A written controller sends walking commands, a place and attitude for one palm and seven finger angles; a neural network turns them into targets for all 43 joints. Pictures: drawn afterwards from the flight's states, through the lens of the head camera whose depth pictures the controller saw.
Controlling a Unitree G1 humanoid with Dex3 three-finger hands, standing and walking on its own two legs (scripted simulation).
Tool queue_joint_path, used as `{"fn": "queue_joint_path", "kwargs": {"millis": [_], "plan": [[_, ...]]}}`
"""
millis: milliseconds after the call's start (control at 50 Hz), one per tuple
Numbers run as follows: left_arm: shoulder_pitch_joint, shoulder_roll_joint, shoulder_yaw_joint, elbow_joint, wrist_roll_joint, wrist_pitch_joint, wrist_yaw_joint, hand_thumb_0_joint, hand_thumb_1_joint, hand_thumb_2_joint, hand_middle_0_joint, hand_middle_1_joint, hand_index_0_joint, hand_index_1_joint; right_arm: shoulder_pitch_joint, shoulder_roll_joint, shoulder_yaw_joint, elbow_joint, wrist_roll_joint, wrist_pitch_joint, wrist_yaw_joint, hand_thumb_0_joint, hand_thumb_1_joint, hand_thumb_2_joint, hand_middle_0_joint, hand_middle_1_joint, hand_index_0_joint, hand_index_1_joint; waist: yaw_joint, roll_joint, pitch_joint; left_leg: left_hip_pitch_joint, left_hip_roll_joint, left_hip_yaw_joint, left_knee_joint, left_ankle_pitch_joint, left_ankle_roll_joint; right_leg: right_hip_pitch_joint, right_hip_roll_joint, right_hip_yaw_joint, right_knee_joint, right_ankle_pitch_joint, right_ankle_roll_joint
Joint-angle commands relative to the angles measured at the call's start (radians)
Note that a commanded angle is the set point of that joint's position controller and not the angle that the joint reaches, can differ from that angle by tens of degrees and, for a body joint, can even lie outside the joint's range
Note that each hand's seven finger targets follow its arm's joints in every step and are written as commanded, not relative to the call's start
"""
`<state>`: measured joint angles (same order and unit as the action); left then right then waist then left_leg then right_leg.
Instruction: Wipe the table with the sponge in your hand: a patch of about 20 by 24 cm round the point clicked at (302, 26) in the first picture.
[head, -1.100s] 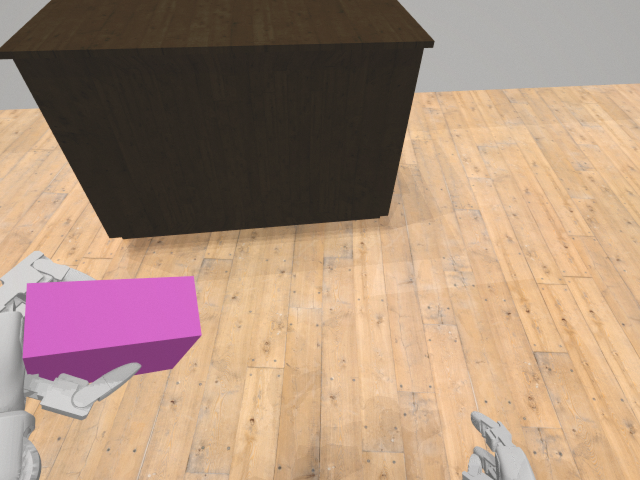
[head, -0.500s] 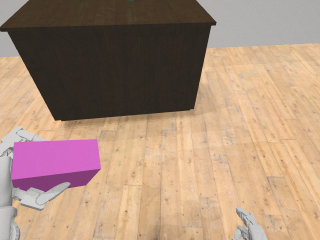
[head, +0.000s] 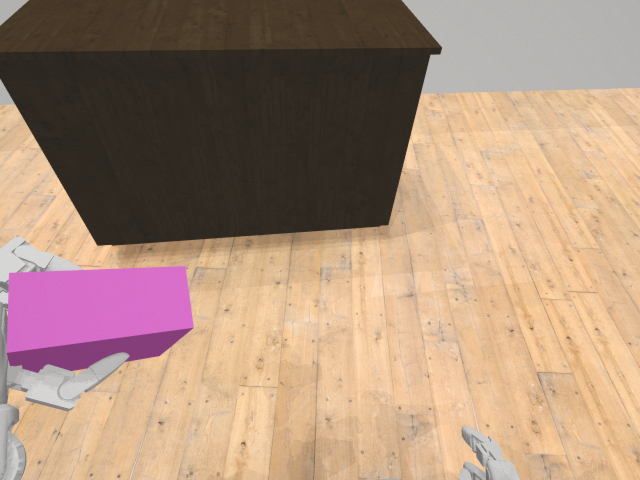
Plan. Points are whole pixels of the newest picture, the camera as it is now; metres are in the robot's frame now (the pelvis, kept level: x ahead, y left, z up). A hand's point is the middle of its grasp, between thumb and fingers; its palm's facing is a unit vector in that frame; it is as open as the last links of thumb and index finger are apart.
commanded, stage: walk to a spot facing it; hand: left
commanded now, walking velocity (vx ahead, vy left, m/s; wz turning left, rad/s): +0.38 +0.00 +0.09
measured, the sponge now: (126, 320) +0.24 +0.21 +0.14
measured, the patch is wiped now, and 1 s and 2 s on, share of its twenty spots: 0.00 0.00 0.00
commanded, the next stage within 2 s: none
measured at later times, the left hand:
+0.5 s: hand (164, 223) +0.34 +0.19 +0.17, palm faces +0.43 -0.76 -0.48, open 10.3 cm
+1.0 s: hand (192, 159) +0.45 +0.20 +0.17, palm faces +0.59 -0.64 -0.49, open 10.3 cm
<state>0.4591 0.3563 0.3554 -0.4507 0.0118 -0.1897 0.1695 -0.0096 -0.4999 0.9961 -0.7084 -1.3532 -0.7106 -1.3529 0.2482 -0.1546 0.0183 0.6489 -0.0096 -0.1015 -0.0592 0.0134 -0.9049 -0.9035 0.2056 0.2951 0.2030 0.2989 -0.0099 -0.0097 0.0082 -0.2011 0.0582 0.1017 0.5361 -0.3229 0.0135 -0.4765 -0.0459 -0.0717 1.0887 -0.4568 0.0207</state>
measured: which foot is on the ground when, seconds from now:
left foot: down 0.00-0.20, up 0.22-0.58, down 0.60-0.94, up 0.96-1.00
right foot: up 0.00-0.18, down 0.20-0.60, up 0.62-0.92, down 0.94-1.00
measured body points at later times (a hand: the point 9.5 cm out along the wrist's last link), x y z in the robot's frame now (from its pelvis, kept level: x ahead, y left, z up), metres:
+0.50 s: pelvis +0.14 -0.06 +0.00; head +0.18 -0.05 +0.45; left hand +0.31 +0.23 +0.20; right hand +0.32 -0.31 -0.09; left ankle +0.21 +0.09 -0.69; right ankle +0.15 -0.15 -0.74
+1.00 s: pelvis +0.30 -0.09 -0.02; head +0.32 -0.11 +0.43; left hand +0.41 +0.23 +0.20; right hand +0.50 -0.24 -0.13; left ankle +0.24 +0.07 -0.70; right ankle +0.36 -0.18 -0.74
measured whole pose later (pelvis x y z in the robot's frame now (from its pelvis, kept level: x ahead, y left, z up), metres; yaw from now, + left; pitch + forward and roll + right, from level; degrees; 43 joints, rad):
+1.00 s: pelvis +0.30 -0.09 -0.02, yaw +14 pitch -1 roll +0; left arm 0.43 0.36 0.36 -0.47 0.00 -0.19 0.15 -0.01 -0.50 1.00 -0.71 -1.35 -0.71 -1.35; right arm 0.22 -0.16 0.03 0.64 0.00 -0.08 -0.06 0.01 -0.90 -0.90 0.21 0.30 0.21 0.30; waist 0.03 0.07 0.06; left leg -0.38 0.10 0.02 0.92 -0.45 0.00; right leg -0.35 -0.10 -0.21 0.67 -0.29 -0.02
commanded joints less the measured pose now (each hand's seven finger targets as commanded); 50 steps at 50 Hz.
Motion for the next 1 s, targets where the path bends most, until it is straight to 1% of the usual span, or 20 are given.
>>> {"fn": "queue_joint_path", "kwargs": {"millis": [0, 140, 160, 180, 200, 240, 300, 380, 460, 540, 560, 580, 600, 620, 720, 880, 900, 920, 940, 980], "plan": [[-0.041, 0.126, 0.072, -0.268, -0.016, -0.078, 0.001, 0.000, 0.100, 1.300, -1.200, -1.600, -1.200, -1.600, -0.072, -0.154, -0.063, -0.147, 0.004, -0.064, -0.006, 0.000, -0.900, -0.900, 0.200, 0.300, 0.200, 0.300, -0.005, 0.215, -0.049, 0.180, 0.242, -0.212, -0.240, 0.296, 0.159, -0.173, -0.044, -0.039, -0.134, 0.101, 0.010], [-0.042, 0.169, 0.125, -0.221, -0.027, -0.067, -0.011, 0.000, 0.100, 1.300, -1.200, -1.600, -1.200, -1.600, -0.107, -0.148, -0.062, -0.156, 0.003, -0.042, -0.022, 0.000, -0.900, -0.900, 0.200, 0.300, 0.200, 0.300, 0.015, 0.175, -0.110, -0.016, 0.174, -0.041, 0.042, 0.334, 0.100, 0.358, 0.046, -0.174, -0.559, 0.239, -0.002], [-0.053, 0.176, 0.126, -0.233, -0.023, -0.063, -0.012, 0.000, 0.100, 1.300, -1.200, -1.600, -1.200, -1.600, -0.113, -0.140, -0.064, -0.158, 0.008, -0.036, -0.019, 0.000, -0.900, -0.900, 0.200, 0.300, 0.200, 0.300, 0.024, 0.082, -0.147, -0.116, 0.127, -0.011, 0.230, 0.250, 0.076, 0.488, -0.013, -0.090, -0.606, 0.230, -0.029], [-0.043, 0.216, 0.148, -0.223, -0.013, -0.056, -0.008, 0.000, 0.100, 1.300, -1.200, -1.600, -1.200, -1.600, -0.101, -0.109, -0.063, -0.170, 0.013, -0.025, -0.015, 0.000, -0.900, -0.900, 0.200, 0.300, 0.200, 0.300, 0.021, -0.171, -0.202, -0.333, 0.024, 0.043, 0.539, -0.001, 0.037, 0.635, -0.252, 0.252, -0.664, 0.221, -0.126], [-0.052, 0.279, 0.213, -0.257, -0.029, -0.068, 0.001, 0.000, 0.100, 1.300, -1.200, -1.600, -1.200, -1.600, -0.160, -0.123, -0.056, -0.205, 0.008, -0.027, -0.013, 0.000, -0.900, -0.900, 0.200, 0.300, 0.200, 0.300, 0.041, -0.248, -0.186, -0.514, -0.045, -0.051, 0.760, -0.251, 0.012, 0.628, -0.421, 0.596, -0.777, 0.322, -0.222], [0.004, 0.253, 0.206, -0.244, -0.039, -0.087, -0.010, 0.000, 0.100, 1.300, -1.200, -1.600, -1.200, -1.600, -0.123, -0.142, -0.070, -0.169, 0.006, -0.013, 0.003, 0.000, -0.900, -0.900, 0.200, 0.300, 0.200, 0.300, 0.022, -0.159, -0.145, -0.513, 0.029, -0.146, 0.878, -0.132, -0.010, 0.488, -0.427, 0.529, -0.819, 0.030, -0.215], [-0.010, 0.237, 0.201, -0.321, -0.030, -0.105, -0.014, 0.000, 0.100, 1.300, -1.200, -1.600, -1.200, -1.600, -0.168, -0.136, -0.062, -0.169, 0.011, 0.028, 0.002, 0.000, -0.900, -0.900, 0.200, 0.300, 0.200, 0.300, 0.009, -0.066, -0.082, -0.495, 0.081, -0.123, 0.834, -0.031, -0.042, 0.350, -0.358, 0.230, -0.817, 0.159, -0.181], [-0.020, 0.223, 0.186, -0.356, -0.036, -0.099, 0.002, 0.000, 0.100, 1.300, -1.200, -1.600, -1.200, -1.600, -0.136, -0.138, -0.069, -0.181, 0.005, 0.025, -0.006, 0.000, -0.900, -0.900, 0.200, 0.300, 0.200, 0.300, 0.001, -0.082, -0.086, -0.335, 0.099, -0.048, 0.451, 0.010, -0.029, 0.273, -0.334, 0.058, -0.815, 0.214, -0.167], [0.002, 0.182, 0.154, -0.304, -0.037, -0.078, 0.026, 0.000, 0.100, 1.300, -1.200, -1.600, -1.200, -1.600, -0.116, -0.126, -0.067, -0.209, 0.001, 0.007, -0.013, 0.000, -0.900, -0.900, 0.200, 0.300, 0.200, 0.300, 0.039, -0.135, -0.084, -0.251, 0.036, 0.073, 0.188, 0.027, -0.014, 0.333, -0.306, 0.032, -0.770, 0.228, -0.159], [-0.094, 0.167, 0.109, -0.319, -0.032, -0.074, 0.040, 0.000, 0.100, 1.300, -1.200, -1.600, -1.200, -1.600, -0.079, -0.139, -0.072, -0.214, 0.002, 0.001, -0.032, 0.000, -0.900, -0.900, 0.200, 0.300, 0.200, 0.300, 0.002, -0.050, -0.106, 0.008, -0.018, 0.123, -0.044, 0.093, 0.000, 0.294, -0.230, -0.062, -0.532, 0.264, -0.093], [-0.130, 0.163, 0.098, -0.339, -0.029, -0.083, 0.039, 0.000, 0.100, 1.300, -1.200, -1.600, -1.200, -1.600, -0.068, -0.156, -0.081, -0.219, 0.007, -0.003, -0.037, 0.000, -0.900, -0.900, 0.200, 0.300, 0.200, 0.300, -0.018, 0.084, -0.127, 0.131, 0.036, 0.001, -0.097, 0.078, 0.042, 0.193, -0.184, -0.094, -0.326, 0.302, -0.055], [-0.120, 0.145, 0.083, -0.352, -0.032, -0.087, 0.036, 0.000, 0.100, 1.300, -1.200, -1.600, -1.200, -1.600, -0.080, -0.181, -0.087, -0.227, 0.011, -0.006, -0.033, 0.000, -0.900, -0.900, 0.200, 0.300, 0.200, 0.300, -0.012, 0.328, -0.151, 0.281, 0.252, -0.364, -0.164, 0.225, 0.140, -0.015, -0.054, -0.124, -0.058, 0.041, 0.005], [-0.153, 0.178, 0.092, -0.339, -0.026, -0.106, 0.031, 0.000, 0.100, 1.300, -1.200, -1.600, -1.200, -1.600, -0.085, -0.159, -0.066, -0.222, 0.007, -0.017, -0.018, 0.000, -0.900, -0.900, 0.200, 0.300, 0.200, 0.300, -0.008, 0.347, -0.142, 0.277, 0.381, -0.608, -0.230, 0.280, 0.232, -0.141, -0.015, -0.023, 0.110, -0.184, -0.002], [-0.169, 0.234, 0.131, -0.328, -0.015, -0.101, 0.021, 0.000, 0.100, 1.300, -1.200, -1.600, -1.200, -1.600, -0.104, -0.162, -0.067, -0.203, 0.002, -0.022, -0.010, 0.000, -0.900, -0.900, 0.200, 0.300, 0.200, 0.300, -0.012, 0.302, -0.110, 0.218, 0.411, -0.647, -0.246, 0.201, 0.264, -0.207, -0.062, 0.060, 0.184, -0.147, -0.001], [-0.006, 0.169, 0.129, -0.452, -0.038, -0.097, 0.008, 0.000, 0.100, 1.300, -1.200, -1.600, -1.200, -1.600, -0.099, -0.141, -0.074, -0.188, 0.014, -0.048, 0.012, 0.000, -0.900, -0.900, 0.200, 0.300, 0.200, 0.300, 0.015, 0.276, -0.133, 0.100, 0.264, -0.269, -0.224, 0.204, 0.181, -0.155, -0.088, 0.003, 0.016, 0.042, 0.021], [-0.063, 0.124, 0.096, -0.199, -0.039, -0.065, -0.003, 0.000, 0.100, 1.300, -1.200, -1.600, -1.200, -1.600, -0.098, -0.139, -0.062, -0.168, 0.016, -0.036, -0.021, 0.000, -0.900, -0.900, 0.200, 0.300, 0.200, 0.300, 0.017, 0.178, -0.086, -0.115, 0.162, -0.083, -0.084, -0.064, 0.090, 0.292, 0.015, -0.163, -0.544, 0.155, 0.037], [-0.089, 0.145, 0.098, -0.192, -0.033, -0.057, -0.004, 0.000, 0.100, 1.300, -1.200, -1.600, -1.200, -1.600, -0.103, -0.127, -0.058, -0.165, 0.019, -0.029, -0.024, 0.000, -0.900, -0.900, 0.200, 0.300, 0.200, 0.300, 0.021, 0.080, -0.097, -0.178, 0.124, -0.061, 0.075, -0.084, 0.070, 0.375, -0.035, -0.084, -0.634, 0.118, 0.015], [-0.098, 0.183, 0.118, -0.178, -0.021, -0.048, 0.000, 0.000, 0.100, 1.300, -1.200, -1.600, -1.200, -1.600, -0.089, -0.103, -0.054, -0.167, 0.021, -0.019, -0.022, 0.000, -0.900, -0.900, 0.200, 0.300, 0.200, 0.300, 0.025, -0.182, -0.120, -0.366, 0.026, 0.027, 0.381, -0.157, 0.030, 0.493, -0.245, 0.214, -0.750, 0.046, -0.070], [-0.119, 0.241, 0.155, -0.194, -0.029, -0.039, 0.007, 0.000, 0.100, 1.300, -1.200, -1.600, -1.200, -1.600, -0.153, -0.111, -0.047, -0.190, 0.016, -0.023, -0.020, 0.000, -0.900, -0.900, 0.200, 0.300, 0.200, 0.300, 0.056, -0.338, -0.097, -0.557, -0.047, -0.028, 0.658, -0.290, 0.000, 0.539, -0.449, 0.535, -0.838, 0.143, -0.181], [-0.140, 0.249, 0.166, -0.215, -0.037, -0.052, 0.001, 0.000, 0.100, 1.300, -1.200, -1.600, -1.200, -1.600, -0.165, -0.141, -0.058, -0.164, 0.011, -0.022, -0.009, 0.000, -0.900, -0.900, 0.200, 0.300, 0.200, 0.300, 0.034, -0.219, -0.053, -0.569, 0.023, -0.137, 0.830, -0.152, -0.022, 0.458, -0.451, 0.487, -0.837, 0.115, -0.186]]}}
